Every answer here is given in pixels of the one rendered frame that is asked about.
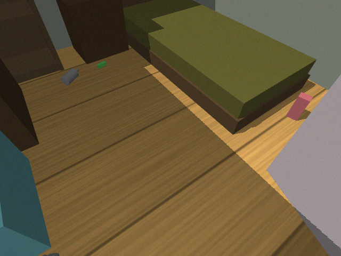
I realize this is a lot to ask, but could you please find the bed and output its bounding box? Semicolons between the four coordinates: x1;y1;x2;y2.
122;0;316;134

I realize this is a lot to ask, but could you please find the bookshelf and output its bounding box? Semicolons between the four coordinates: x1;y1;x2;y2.
0;0;64;84

